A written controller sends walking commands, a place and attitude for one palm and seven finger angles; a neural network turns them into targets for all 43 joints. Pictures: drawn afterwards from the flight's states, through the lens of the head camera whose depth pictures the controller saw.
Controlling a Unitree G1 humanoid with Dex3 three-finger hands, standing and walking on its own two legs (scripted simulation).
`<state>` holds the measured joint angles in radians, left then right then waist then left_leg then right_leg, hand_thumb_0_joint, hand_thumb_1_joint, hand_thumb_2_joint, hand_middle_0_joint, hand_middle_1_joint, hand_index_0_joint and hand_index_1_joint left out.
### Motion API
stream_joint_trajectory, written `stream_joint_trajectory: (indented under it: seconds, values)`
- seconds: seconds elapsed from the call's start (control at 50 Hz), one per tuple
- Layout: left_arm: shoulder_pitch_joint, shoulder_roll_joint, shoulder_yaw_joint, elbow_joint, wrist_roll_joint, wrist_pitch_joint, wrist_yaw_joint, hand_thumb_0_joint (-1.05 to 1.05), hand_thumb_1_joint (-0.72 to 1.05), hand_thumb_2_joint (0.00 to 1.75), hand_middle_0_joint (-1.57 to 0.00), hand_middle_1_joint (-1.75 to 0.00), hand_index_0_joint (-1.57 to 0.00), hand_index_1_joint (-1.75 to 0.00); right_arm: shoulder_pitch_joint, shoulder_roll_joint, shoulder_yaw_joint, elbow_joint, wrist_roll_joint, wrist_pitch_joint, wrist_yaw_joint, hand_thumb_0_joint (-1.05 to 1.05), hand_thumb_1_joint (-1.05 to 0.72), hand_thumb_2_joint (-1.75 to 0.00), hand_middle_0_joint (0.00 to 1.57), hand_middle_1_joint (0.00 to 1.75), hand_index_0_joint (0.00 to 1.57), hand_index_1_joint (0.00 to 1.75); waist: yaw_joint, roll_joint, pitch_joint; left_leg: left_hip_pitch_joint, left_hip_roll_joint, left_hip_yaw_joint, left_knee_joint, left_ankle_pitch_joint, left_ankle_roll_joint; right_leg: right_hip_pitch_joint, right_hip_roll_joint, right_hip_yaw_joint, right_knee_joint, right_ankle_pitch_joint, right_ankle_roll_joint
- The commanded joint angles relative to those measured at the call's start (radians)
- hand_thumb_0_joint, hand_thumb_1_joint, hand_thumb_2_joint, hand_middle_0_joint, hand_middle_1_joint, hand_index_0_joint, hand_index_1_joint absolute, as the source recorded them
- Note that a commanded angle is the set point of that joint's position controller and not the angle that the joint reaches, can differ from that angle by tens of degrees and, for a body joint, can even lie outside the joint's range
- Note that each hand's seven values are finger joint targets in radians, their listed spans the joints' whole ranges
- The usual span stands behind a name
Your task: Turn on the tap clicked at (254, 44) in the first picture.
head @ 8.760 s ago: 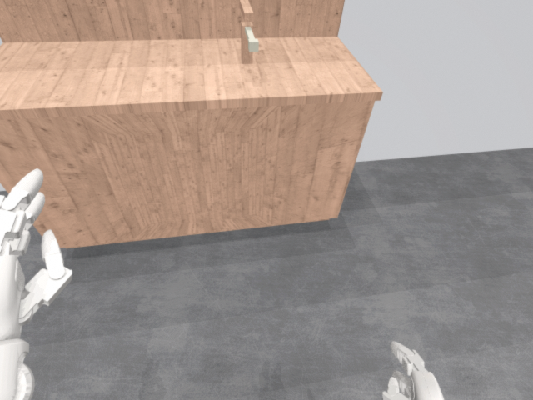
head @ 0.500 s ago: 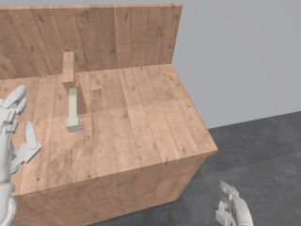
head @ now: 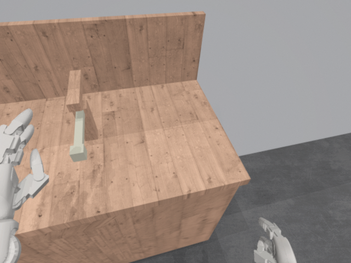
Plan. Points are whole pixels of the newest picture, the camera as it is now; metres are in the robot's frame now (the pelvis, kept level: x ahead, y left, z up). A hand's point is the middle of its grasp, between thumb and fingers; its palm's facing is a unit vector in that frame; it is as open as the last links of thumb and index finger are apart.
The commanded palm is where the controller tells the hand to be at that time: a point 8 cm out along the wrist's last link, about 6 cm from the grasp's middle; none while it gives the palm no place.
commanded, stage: look again from close up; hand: left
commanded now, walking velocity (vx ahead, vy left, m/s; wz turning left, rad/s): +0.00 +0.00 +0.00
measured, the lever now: (78, 152) +0.31 +0.25 +0.08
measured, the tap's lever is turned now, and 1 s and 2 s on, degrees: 0 0 0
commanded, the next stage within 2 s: shuffle to correct the standing spot in 0.24 s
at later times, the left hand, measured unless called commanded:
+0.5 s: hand (31, 179) +0.21 +0.26 +0.16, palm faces +0.37 -0.85 -0.38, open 7.4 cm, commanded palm +0.15 +0.29 +0.17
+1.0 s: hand (64, 186) +0.20 +0.20 +0.16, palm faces +0.33 -0.86 -0.39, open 7.4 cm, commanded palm +0.14 +0.24 +0.17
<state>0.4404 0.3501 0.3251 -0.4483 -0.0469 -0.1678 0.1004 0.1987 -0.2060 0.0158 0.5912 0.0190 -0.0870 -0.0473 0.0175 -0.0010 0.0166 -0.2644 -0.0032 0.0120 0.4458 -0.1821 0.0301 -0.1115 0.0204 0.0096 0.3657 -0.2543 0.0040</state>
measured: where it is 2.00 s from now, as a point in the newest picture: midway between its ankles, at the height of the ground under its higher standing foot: outside the picture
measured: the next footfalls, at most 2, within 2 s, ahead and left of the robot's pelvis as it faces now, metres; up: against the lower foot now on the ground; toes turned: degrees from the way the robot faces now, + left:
none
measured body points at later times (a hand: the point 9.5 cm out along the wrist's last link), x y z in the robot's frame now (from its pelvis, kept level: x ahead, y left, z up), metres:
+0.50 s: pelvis -0.01 +0.01 +0.00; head +0.01 +0.03 +0.45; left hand +0.18 +0.30 +0.18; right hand +0.17 -0.21 -0.07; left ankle +0.03 +0.10 -0.74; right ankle -0.04 -0.13 -0.74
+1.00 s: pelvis -0.02 -0.04 +0.00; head +0.01 -0.03 +0.44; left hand +0.18 +0.25 +0.18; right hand +0.15 -0.28 -0.08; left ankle +0.03 +0.10 -0.74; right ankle -0.04 -0.13 -0.74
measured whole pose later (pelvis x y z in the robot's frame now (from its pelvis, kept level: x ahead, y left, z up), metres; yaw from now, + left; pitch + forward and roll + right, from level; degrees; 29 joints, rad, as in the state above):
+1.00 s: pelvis -0.02 -0.04 +0.00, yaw +0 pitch +1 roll -2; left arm 0.47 0.38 0.36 -0.52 -0.08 -0.16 0.09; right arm 0.20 -0.21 -0.02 0.56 0.02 -0.09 -0.05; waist 0.01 0.01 0.05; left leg -0.34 0.06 -0.01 0.50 -0.18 -0.02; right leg -0.19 0.09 -0.01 0.42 -0.25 -0.05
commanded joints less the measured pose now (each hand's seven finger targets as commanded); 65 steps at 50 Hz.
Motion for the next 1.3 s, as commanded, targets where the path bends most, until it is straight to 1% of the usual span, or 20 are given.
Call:
stream_joint_trajectory:
  seconds: [0.0,0.14,0.22,0.24,0.32,0.34,0.42,0.44,0.56,0.76,0.88,0.92,0.98,1.02,1.04,1.12,1.14,1.22,1.24,1.28]
  values:
    - [-0.076,0.190,0.128,-0.232,-0.009,-0.067,0.024,0.00,0.90,0.90,-0.20,-0.30,-0.20,-0.30,-0.098,-0.118,-0.052,-0.171,0.005,-0.056,-0.007,0.00,-0.90,-0.90,0.20,0.30,0.20,0.30,-0.001,0.050,-0.120,0.142,0.080,-0.084,-0.046,0.139,0.010,-0.061,-0.089,0.064,-0.057,0.220,-0.030]
    - [-0.044,0.166,0.111,-0.204,-0.010,-0.064,0.020,0.00,0.90,0.90,-0.20,-0.30,-0.20,-0.30,-0.097,-0.121,-0.047,-0.164,0.001,-0.045,-0.008,0.00,-0.90,-0.90,0.20,0.30,0.20,0.30,-0.002,0.047,-0.119,0.141,0.087,-0.081,-0.057,0.116,0.016,-0.068,-0.080,0.038,-0.060,0.200,-0.023]
    - [-0.070,0.200,0.132,-0.249,-0.006,-0.062,0.025,0.00,0.90,0.90,-0.20,-0.30,-0.20,-0.30,-0.106,-0.118,-0.050,-0.166,0.010,-0.049,-0.009,0.00,-0.90,-0.90,0.20,0.30,0.20,0.30,-0.002,0.060,-0.127,0.146,0.093,-0.092,-0.068,0.123,0.012,-0.057,-0.080,0.035,-0.047,0.186,-0.023]
    - [-0.067,0.163,0.099,-0.229,-0.008,-0.065,0.021,0.00,0.90,0.90,-0.20,-0.30,-0.20,-0.30,-0.097,-0.124,-0.048,-0.165,0.002,-0.048,-0.009,0.00,-0.90,-0.90,0.20,0.30,0.20,0.30,-0.004,0.062,-0.114,0.135,0.093,-0.095,-0.078,0.095,0.014,-0.065,-0.073,0.026,-0.050,0.169,-0.023]
    - [-0.074,0.210,0.140,-0.250,-0.002,-0.066,0.030,0.00,0.90,0.90,-0.20,-0.30,-0.20,-0.30,-0.105,-0.115,-0.048,-0.166,0.008,-0.055,-0.011,0.00,-0.90,-0.90,0.20,0.30,0.20,0.30,-0.002,0.085,-0.100,0.118,0.096,-0.106,-0.102,0.022,0.011,-0.064,-0.074,0.029,-0.053,0.123,-0.024]
    - [-0.075,0.175,0.111,-0.240,-0.006,-0.070,0.026,0.00,0.90,0.90,-0.20,-0.30,-0.20,-0.30,-0.098,-0.117,-0.041,-0.165,0.000,-0.053,-0.012,0.00,-0.90,-0.90,0.20,0.30,0.20,0.30,-0.003,0.068,-0.092,0.110,0.100,-0.113,-0.116,0.012,0.011,-0.066,-0.061,0.020,-0.060,0.117,-0.021]
    - [-0.080,0.217,0.153,-0.273,-0.006,-0.080,0.030,0.00,0.90,0.90,-0.20,-0.30,-0.20,-0.30,-0.098,-0.106,-0.045,-0.172,0.006,-0.069,-0.013,0.00,-0.90,-0.90,0.20,0.30,0.20,0.30,0.001,0.105,-0.100,0.137,0.143,-0.144,-0.144,0.089,-0.008,-0.076,-0.042,0.005,-0.019,0.106,-0.015]
    - [-0.082,0.174,0.116,-0.258,-0.012,-0.080,0.023,0.00,0.90,0.90,-0.20,-0.30,-0.20,-0.30,-0.090,-0.113,-0.043,-0.169,-0.002,-0.063,-0.011,0.00,-0.90,-0.90,0.20,0.30,0.20,0.30,0.000,0.118,-0.097,0.124,0.151,-0.151,-0.164,0.057,-0.004,-0.076,-0.030,-0.004,-0.016,0.079,-0.010]
    - [-0.042,0.189,0.138,-0.287,-0.014,-0.078,0.019,0.00,0.90,0.90,-0.20,-0.30,-0.20,-0.30,-0.070,-0.105,-0.059,-0.188,0.000,-0.076,0.001,0.00,-0.90,-0.90,0.20,0.30,0.20,0.30,0.000,0.135,-0.133,0.133,0.187,-0.161,-0.155,0.019,-0.007,-0.078,-0.033,-0.002,-0.014,0.049,-0.012]
    - [-0.034,0.201,0.156,-0.289,-0.033,-0.065,0.010,0.00,0.90,0.90,-0.20,-0.30,-0.20,-0.30,-0.073,-0.103,-0.071,-0.195,0.004,-0.070,0.000,0.00,-0.90,-0.90,0.20,0.30,0.20,0.30,-0.008,0.065,-0.121,0.113,0.134,-0.090,-0.025,0.028,-0.009,-0.126,-0.063,0.052,-0.061,0.148,-0.036]
    - [-0.046,0.191,0.140,-0.268,-0.041,-0.056,0.007,0.00,0.90,0.90,-0.20,-0.30,-0.20,-0.30,-0.077,-0.109,-0.070,-0.190,0.002,-0.061,-0.004,0.00,-0.90,-0.90,0.20,0.30,0.20,0.30,-0.012,0.062,-0.095,0.098,0.119,-0.077,0.002,-0.024,-0.007,-0.177,-0.068,0.069,-0.062,0.104,-0.039]
    - [-0.026,0.224,0.172,-0.280,-0.043,-0.049,0.012,0.00,0.90,0.90,-0.20,-0.30,-0.20,-0.30,-0.087,-0.102,-0.074,-0.193,0.008,-0.061,-0.008,0.00,-0.90,-0.90,0.20,0.30,0.20,0.30,-0.011,0.059,-0.097,0.104,0.119,-0.075,0.017,-0.001,-0.008,-0.180,-0.078,0.080,-0.055,0.121,-0.048]
    - [-0.010,0.201,0.154,-0.284,-0.048,-0.049,0.006,0.00,0.90,0.90,-0.20,-0.30,-0.20,-0.30,-0.071,-0.111,-0.077,-0.197,0.003,-0.052,-0.005,0.00,-0.90,-0.90,0.20,0.30,0.20,0.30,-0.012,0.023,-0.110,0.098,0.113,-0.061,0.056,0.043,-0.004,-0.178,-0.084,0.078,-0.042,0.164,-0.046]
    - [0.013,0.245,0.197,-0.318,-0.052,-0.050,0.009,0.00,0.90,0.90,-0.20,-0.30,-0.20,-0.30,-0.083,-0.104,-0.076,-0.206,0.007,-0.056,-0.012,0.00,-0.90,-0.90,0.20,0.30,0.20,0.30,-0.007,0.033,-0.101,0.097,0.122,-0.062,0.075,0.129,-0.007,-0.186,-0.096,0.081,-0.031,0.231,-0.048]
    - [0.025,0.216,0.172,-0.314,-0.053,-0.057,0.003,0.00,0.90,0.90,-0.20,-0.30,-0.20,-0.30,-0.069,-0.108,-0.071,-0.202,-0.001,-0.048,-0.009,0.00,-0.90,-0.90,0.20,0.30,0.20,0.30,-0.007,0.030,-0.113,0.087,0.122,-0.059,0.080,0.169,-0.004,-0.171,-0.089,0.066,-0.023,0.249,-0.038]
    - [0.041,0.262,0.226,-0.351,-0.046,-0.089,0.001,0.00,0.90,0.90,-0.20,-0.30,-0.20,-0.30,-0.059,-0.102,-0.082,-0.201,-0.004,-0.054,-0.015,0.00,-0.90,-0.90,0.20,0.30,0.20,0.30,-0.009,0.057,-0.135,0.116,0.139,-0.059,0.117,0.349,-0.003,-0.175,-0.096,0.052,0.014,0.392,-0.027]
    - [0.056,0.226,0.196,-0.343,-0.045,-0.098,-0.006,0.00,0.90,0.90,-0.20,-0.30,-0.20,-0.30,-0.042,-0.106,-0.079,-0.198,-0.013,-0.047,-0.012,0.00,-0.90,-0.90,0.20,0.30,0.20,0.30,-0.011,0.048,-0.155,0.123,0.142,-0.061,0.107,0.371,0.002,-0.165,-0.081,0.032,0.024,0.385,-0.016]
    - [0.074,0.268,0.256,-0.339,-0.037,-0.133,-0.008,0.00,0.90,0.90,-0.20,-0.30,-0.20,-0.30,-0.040,-0.099,-0.092,-0.182,-0.017,-0.062,-0.019,0.00,-0.90,-0.90,0.20,0.30,0.20,0.30,-0.015,0.092,-0.190,0.134,0.178,-0.087,0.114,0.453,0.012,-0.161,-0.077,0.027,0.054,0.394,-0.002]
    - [0.083,0.231,0.222,-0.335,-0.038,-0.139,-0.015,0.00,0.90,0.90,-0.20,-0.30,-0.20,-0.30,-0.029,-0.102,-0.088,-0.181,-0.024,-0.057,-0.015,0.00,-0.90,-0.90,0.20,0.30,0.20,0.30,-0.019,0.083,-0.200,0.118,0.186,-0.096,0.097,0.433,0.018,-0.149,-0.063,0.012,0.060,0.347,0.004]
    - [0.084,0.250,0.247,-0.342,-0.040,-0.152,-0.018,0.00,0.90,0.90,-0.20,-0.30,-0.20,-0.30,-0.028,-0.104,-0.097,-0.182,-0.023,-0.072,-0.015,0.00,-0.90,-0.90,0.20,0.30,0.20,0.30,-0.016,0.099,-0.206,0.079,0.195,-0.104,0.103,0.349,0.021,-0.138,-0.071,0.023,0.067,0.288,0.000]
